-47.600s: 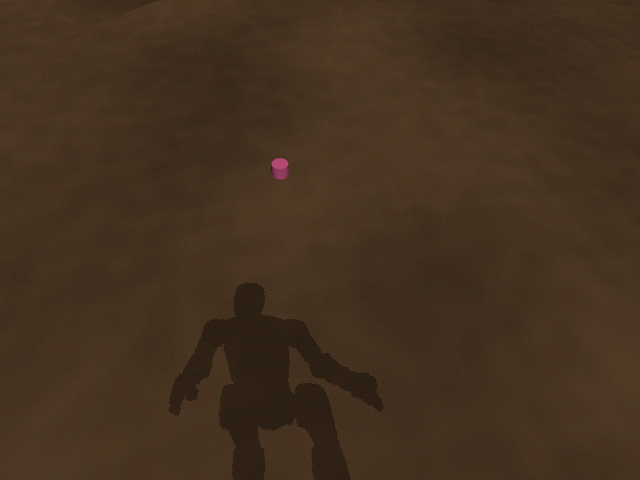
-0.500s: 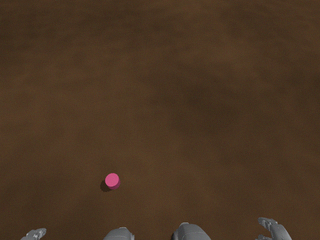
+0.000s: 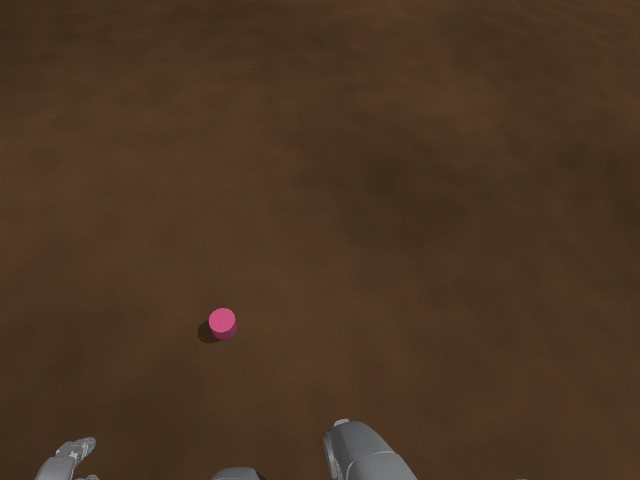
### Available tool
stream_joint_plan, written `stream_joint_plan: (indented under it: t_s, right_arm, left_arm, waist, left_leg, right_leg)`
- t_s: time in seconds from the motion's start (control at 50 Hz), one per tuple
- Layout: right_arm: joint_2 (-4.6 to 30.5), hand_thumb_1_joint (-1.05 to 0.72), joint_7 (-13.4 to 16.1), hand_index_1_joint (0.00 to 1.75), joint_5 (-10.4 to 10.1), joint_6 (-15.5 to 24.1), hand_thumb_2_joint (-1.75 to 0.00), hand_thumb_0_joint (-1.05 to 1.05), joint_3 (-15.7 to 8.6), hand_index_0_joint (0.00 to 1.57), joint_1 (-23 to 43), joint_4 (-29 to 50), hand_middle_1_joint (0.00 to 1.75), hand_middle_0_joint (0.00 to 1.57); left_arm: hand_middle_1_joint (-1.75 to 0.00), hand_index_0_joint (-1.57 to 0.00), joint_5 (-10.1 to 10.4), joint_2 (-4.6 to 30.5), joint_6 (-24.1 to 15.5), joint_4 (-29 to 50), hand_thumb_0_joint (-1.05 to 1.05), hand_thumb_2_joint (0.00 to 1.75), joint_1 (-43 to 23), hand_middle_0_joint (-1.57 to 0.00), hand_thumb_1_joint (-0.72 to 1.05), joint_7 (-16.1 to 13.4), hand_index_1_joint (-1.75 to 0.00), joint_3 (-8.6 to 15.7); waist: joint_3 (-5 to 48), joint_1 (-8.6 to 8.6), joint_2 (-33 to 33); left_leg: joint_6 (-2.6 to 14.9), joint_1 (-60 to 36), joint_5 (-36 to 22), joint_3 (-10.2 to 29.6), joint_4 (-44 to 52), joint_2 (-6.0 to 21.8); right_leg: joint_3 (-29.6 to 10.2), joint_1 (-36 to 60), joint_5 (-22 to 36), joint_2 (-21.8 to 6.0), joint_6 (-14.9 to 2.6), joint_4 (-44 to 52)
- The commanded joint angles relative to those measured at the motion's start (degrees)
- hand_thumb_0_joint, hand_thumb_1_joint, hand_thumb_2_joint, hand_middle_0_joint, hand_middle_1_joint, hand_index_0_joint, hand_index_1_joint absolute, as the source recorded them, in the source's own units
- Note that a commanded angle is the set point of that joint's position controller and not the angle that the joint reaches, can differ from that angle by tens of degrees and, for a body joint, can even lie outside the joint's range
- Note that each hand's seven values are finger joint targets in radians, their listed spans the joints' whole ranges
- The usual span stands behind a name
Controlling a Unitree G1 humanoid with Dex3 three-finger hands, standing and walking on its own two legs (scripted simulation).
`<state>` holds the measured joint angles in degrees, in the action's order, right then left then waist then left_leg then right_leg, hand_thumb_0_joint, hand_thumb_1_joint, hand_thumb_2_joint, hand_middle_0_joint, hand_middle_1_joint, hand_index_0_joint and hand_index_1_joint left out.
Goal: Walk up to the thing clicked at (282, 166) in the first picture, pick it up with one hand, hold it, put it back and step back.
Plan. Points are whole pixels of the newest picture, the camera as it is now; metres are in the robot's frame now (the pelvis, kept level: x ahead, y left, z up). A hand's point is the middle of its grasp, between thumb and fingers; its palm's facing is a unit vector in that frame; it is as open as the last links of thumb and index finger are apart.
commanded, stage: step back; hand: left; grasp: from above
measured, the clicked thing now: (223, 323) +0.57 +0.22 -0.73
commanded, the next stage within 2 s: none
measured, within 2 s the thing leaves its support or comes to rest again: neither
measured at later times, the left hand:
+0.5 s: hand out of the picture +0.01 +0.25 -0.13, palm faces -0.05 -0.91 -0.42, open 7.3 cm
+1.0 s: hand out of the picture -0.21 +0.25 -0.16, palm faces -0.11 -0.91 -0.40, open 7.3 cm
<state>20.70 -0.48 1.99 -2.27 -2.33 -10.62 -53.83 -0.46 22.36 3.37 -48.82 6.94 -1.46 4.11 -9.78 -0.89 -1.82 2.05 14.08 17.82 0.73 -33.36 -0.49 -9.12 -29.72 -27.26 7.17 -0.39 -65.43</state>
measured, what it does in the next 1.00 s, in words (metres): walks backwards: right foot, then left foot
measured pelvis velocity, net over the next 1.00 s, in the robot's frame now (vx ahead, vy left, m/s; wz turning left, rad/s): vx -0.30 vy -0.02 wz -0.11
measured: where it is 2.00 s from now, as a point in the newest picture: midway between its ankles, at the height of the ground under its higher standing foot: outside the picture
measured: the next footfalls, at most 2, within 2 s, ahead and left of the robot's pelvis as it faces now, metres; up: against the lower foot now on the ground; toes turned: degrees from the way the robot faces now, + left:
right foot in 0.20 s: -0.04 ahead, -0.13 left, +0.00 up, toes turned -1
left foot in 0.56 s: -0.12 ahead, +0.11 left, +0.00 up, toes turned -4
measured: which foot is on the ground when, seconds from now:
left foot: down 0.00-0.24, up 0.26-0.54, down 0.56-0.96, up 0.98-1.00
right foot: up 0.00-0.18, down 0.20-0.56, up 0.58-0.90, down 0.92-1.00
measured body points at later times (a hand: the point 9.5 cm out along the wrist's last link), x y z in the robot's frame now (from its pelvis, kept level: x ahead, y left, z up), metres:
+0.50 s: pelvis -0.13 +0.00 -0.01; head -0.07 -0.02 +0.44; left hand +0.01 +0.30 -0.11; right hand -0.05 -0.33 -0.14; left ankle -0.15 +0.12 -0.70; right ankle -0.08 -0.13 -0.73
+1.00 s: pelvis -0.30 -0.02 -0.01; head -0.25 -0.03 +0.43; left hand -0.21 +0.29 -0.13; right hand -0.20 -0.35 -0.13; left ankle -0.18 +0.11 -0.71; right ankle -0.33 -0.14 -0.73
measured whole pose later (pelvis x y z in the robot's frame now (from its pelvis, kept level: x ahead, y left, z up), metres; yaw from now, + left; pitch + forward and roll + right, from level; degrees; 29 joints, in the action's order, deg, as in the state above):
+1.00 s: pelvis -0.30 -0.02 -0.01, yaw -6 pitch -3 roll -1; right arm 23.6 0.5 0.9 -3.4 -3.6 -5.5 -48.2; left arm -2.1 20.7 2.8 -49.8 12.3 0.5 3.7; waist -9.9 1.3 2.8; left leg -0.2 29.0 21.8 4.8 -45.9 0.4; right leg -2.3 -13.6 -22.2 1.7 -0.1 -38.1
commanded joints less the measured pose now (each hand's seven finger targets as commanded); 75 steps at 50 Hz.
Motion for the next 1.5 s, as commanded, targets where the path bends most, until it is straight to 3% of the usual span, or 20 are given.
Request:
stream_joint_plan:
  t_s: [0.0,0.18,0.22,0.24,0.3,0.5,0.52,0.56,0.64,0.78,0.9,0.94,0.96,1.02,1.18,1.22,1.26,1.34,1.44,1.48]
  right_arm:
    - [14.0,-0.9,2.1,0.3,-0.4,1.7,-0.9,0.0,-4.0,0.2,1.5,7.1,0.3,0.2]
    - [13.9,-0.9,1.6,0.3,-2.1,0.2,-0.9,0.0,-3.7,0.2,3.1,9.3,0.3,0.2]
    - [11.2,-0.9,2.1,0.3,-2.6,0.0,-0.9,0.0,-3.3,0.2,5.6,10.2,0.3,0.2]
    - [12.9,-0.9,2.4,0.3,-2.0,-0.4,-0.9,0.0,-4.1,0.2,6.0,9.5,0.3,0.2]
    - [12.5,-0.9,2.5,0.3,-2.7,0.0,-0.9,0.0,-3.4,0.2,1.2,7.2,0.3,0.2]
    - [11.5,-0.9,1.8,0.3,-0.6,1.6,-0.9,0.0,-4.0,0.2,-5.4,6.0,0.3,0.2]
    - [12.8,-0.9,1.7,0.3,0.2,1.9,-0.9,0.0,-4.5,0.2,-4.6,6.4,0.3,0.2]
    - [23.0,-0.9,0.9,0.3,0.5,1.9,-0.9,0.0,-6.6,0.2,-1.2,8.6,0.3,0.2]
    - [15.5,-0.9,2.0,0.3,0.4,2.5,-0.9,0.0,-4.5,0.2,5.5,9.6,0.3,0.2]
    - [15.4,-0.9,2.4,0.3,-0.2,2.1,-0.9,0.0,-5.0,0.2,0.4,9.7,0.3,0.2]
    - [15.7,-0.9,1.3,0.3,-0.9,-0.3,-0.9,0.0,-4.4,0.2,3.6,10.5,0.3,0.2]
    - [11.6,-0.9,2.3,0.3,-1.4,-0.1,-0.9,0.0,-4.0,0.2,7.0,11.8,0.3,0.2]
    - [14.0,-0.9,2.6,0.3,-1.1,-0.6,-0.9,0.0,-4.7,0.2,6.7,11.5,0.3,0.2]
    - [13.0,-0.9,2.3,0.3,-2.2,-0.1,-0.9,0.0,-3.9,0.2,-0.6,7.8,0.3,0.2]
    - [10.9,-0.9,2.1,0.3,-0.3,1.3,-0.9,0.0,-3.4,0.2,-3.2,7.8,0.3,0.2]
    - [14.0,-0.9,2.1,0.3,0.2,1.6,-0.9,0.0,-4.6,0.2,-3.8,6.7,0.3,0.2]
    - [23.4,-0.9,1.3,0.3,0.1,1.3,-0.9,0.0,-6.4,0.2,-1.2,8.9,0.3,0.2]
    - [16.7,-0.9,2.3,0.3,0.1,1.8,-0.9,0.0,-4.2,0.2,4.2,9.0,0.3,0.2]
    - [15.4,-0.9,1.6,0.3,0.8,1.8,-0.9,0.0,-4.4,0.2,0.3,7.9,0.3,0.2]
    - [16.3,-0.9,1.4,0.3,0.3,1.1,-0.9,0.0,-4.5,0.2,3.4,8.1,0.3,0.2]
  left_arm:
    - [-0.3,-0.2,-0.6,9.5,-2.0,4.8,0.0,0.9,1.4,-0.2,0.9,-0.5,-0.3,3.2]
    - [-0.3,-0.2,-1.9,10.0,-3.9,2.3,0.0,0.9,7.9,-0.2,0.9,-0.2,-0.3,3.5]
    - [-0.3,-0.2,-1.6,19.4,-3.8,4.4,0.0,0.9,3.9,-0.2,0.9,0.1,-0.3,5.3]
    - [-0.3,-0.2,-2.1,18.6,-4.2,5.7,0.0,0.9,3.0,-0.2,0.9,0.1,-0.3,5.1]
    - [-0.3,-0.2,-1.1,12.6,-3.7,7.2,0.0,0.9,-1.3,-0.2,0.9,-0.5,-0.3,3.8]
    - [-0.3,-0.2,-0.8,12.9,-1.3,9.8,0.0,0.9,-0.1,-0.2,0.9,-0.3,-0.3,3.1]
    - [-0.3,-0.2,-0.7,11.0,-0.9,10.0,0.0,0.9,1.1,-0.2,0.9,-0.1,-0.3,2.5]
    - [-0.3,-0.2,-0.7,11.0,-0.9,10.4,0.0,0.9,-2.4,-0.2,0.9,-1.0,-0.3,3.4]
    - [-0.3,-0.2,0.0,11.1,-0.7,6.3,0.0,0.9,3.3,-0.2,0.9,-0.7,-0.3,3.9]
    - [-0.3,-0.2,-0.9,9.7,-1.4,6.6,0.0,0.9,3.3,-0.2,0.9,0.5,-0.3,3.2]
    - [-0.3,-0.2,-1.8,10.9,-2.3,0.6,0.0,0.9,12.8,-0.2,0.9,0.8,-0.3,3.7]
    - [-0.3,-0.2,-2.4,21.2,-2.1,3.3,0.0,0.9,7.6,-0.2,0.9,1.0,-0.3,5.9]
    - [-0.3,-0.2,-2.4,21.4,-2.5,5.5,0.0,0.9,3.3,-0.2,0.9,0.7,-0.3,5.7]
    - [-0.3,-0.2,-2.2,13.9,-2.8,7.3,0.0,0.9,-5.5,-0.2,0.9,-0.1,-0.3,4.0]
    - [-0.3,-0.2,-1.3,13.7,-1.2,7.4,0.0,0.9,1.5,-0.2,0.9,-0.8,-0.3,3.4]
    - [-0.3,-0.2,-0.8,11.1,-0.6,7.6,0.0,0.9,3.1,-0.2,0.9,-0.2,-0.3,2.0]
    - [-0.3,-0.2,-0.5,11.7,-0.5,8.6,0.0,0.9,-2.5,-0.2,0.9,-1.2,-0.3,2.4]
    - [-0.3,-0.2,0.1,11.0,-0.3,4.4,0.0,0.9,3.1,-0.2,0.9,-0.4,-0.3,2.8]
    - [-0.3,-0.2,-1.2,9.6,-2.5,3.3,0.0,0.9,2.4,-0.2,0.9,1.2,-0.3,2.4]
    - [-0.3,-0.2,-1.4,8.4,-3.5,-0.3,0.0,0.9,8.6,-0.2,0.9,1.0,-0.3,2.2]
  waist:
    - [10.1,-0.18,9.6]
    - [16.1,1.82,7.6]
    - [12.3,3.8,-15.6]
    - [8.9,3.54,-11.6]
    - [9.5,0.58,-5.2]
    - [14.7,0.25,-8.2]
    - [13.7,0.7,-3.2]
    - [11.7,-2.32,15.7]
    - [7.9,3.44,7.7]
    - [12.7,-0.62,9.9]
    - [14.9,3.09,9.9]
    - [9.2,5.82,-16.9]
    - [4.6,4.19,-14.0]
    - [5.5,-1.29,-5.8]
    - [13.4,2.3,-9.6]
    - [14.5,2.59,-1.8]
    - [13.9,-1.62,15.5]
    - [11.2,3.43,8.3]
    - [12.5,-0.54,10.9]
    - [12.7,3.2,11.4]
  left_leg:
    - [12.38,-12.2,-37.1,12.2,5.2,15.1]
    - [4.79,-1.8,-21.8,8.0,-5.1,10.9]
    - [-1.73,11.2,16.8,2.4,-24.1,-4.5]
    - [-2.29,10.1,20.3,9.0,-33.7,-3.5]
    - [-2.19,12.5,12.5,8.9,-36.1,-6.4]
    - [-1.29,-2.0,-4.4,-1.1,9.0,-1.5]
    - [-0.13,-5.0,-7.7,5.9,10.8,2.4]
    - [13.58,1.8,-19.5,31.1,15.7,24.0]
    - [9.52,2.6,-23.8,14.8,11.1,14.6]
    - [12.46,-9.2,-24.6,12.7,6.7,15.5]
    - [4.48,5.3,-8.9,10.2,1.8,10.6]
    - [-2.05,15.5,16.5,3.3,-22.0,-5.5]
    - [-2.95,12.5,16.9,10.2,-32.5,-2.8]
    - [-2.78,11.7,8.7,8.8,-36.9,-6.7]
    - [-1.94,5.4,2.5,-1.1,4.5,-1.7]
    - [0.49,-5.6,-14.6,8.2,11.0,4.7]
    - [15.4,1.8,-25.3,29.8,14.0,24.4]
    - [11.13,4.0,-27.3,13.6,8.1,15.6]
    - [9.56,-3.9,0.6,13.8,9.7,12.8]
    - [7.61,1.7,1.1,11.8,6.1,13.0]
  right_leg:
    - [0.1,-2.4,-2.1,-1.5,2.17,-0.2]
    - [4.7,23.1,21.9,-7.2,-0.92,44.0]
    - [-21.6,17.0,36.1,-28.4,-16.26,44.9]
    - [-23.8,11.2,37.7,-30.1,-18.27,44.8]
    - [-5.6,16.2,43.0,-19.4,-11.47,39.0]
    - [-3.2,20.2,33.6,-17.7,-7.55,30.2]
    - [-2.1,13.3,24.3,-14.9,-4.73,27.6]
    - [1.8,3.3,-11.8,-1.4,0.1,5.0]
    - [-3.8,1.4,-1.2,-0.5,-0.43,-10.1]
    - [1.8,4.4,-3.1,-4.2,2.82,10.7]
    - [6.7,23.7,11.4,-6.5,-1.4,41.2]
    - [-22.5,9.5,5.6,-28.8,-14.14,50.4]
    - [-25.5,-0.2,6.1,-32.6,-16.78,52.7]
    - [-3.4,5.5,24.2,-20.8,-10.46,42.4]
    - [-1.0,25.7,41.1,-20.2,-8.64,28.5]
    - [1.5,14.1,27.7,-15.5,-3.88,23.3]
    - [5.5,6.1,-11.6,-4.9,-0.09,3.0]
    - [0.1,6.4,-3.0,-3.2,-0.78,-6.2]
    - [7.3,10.0,-3.6,-5.7,0.58,23.8]
    - [8.9,20.6,6.0,-5.8,-1.41,42.5]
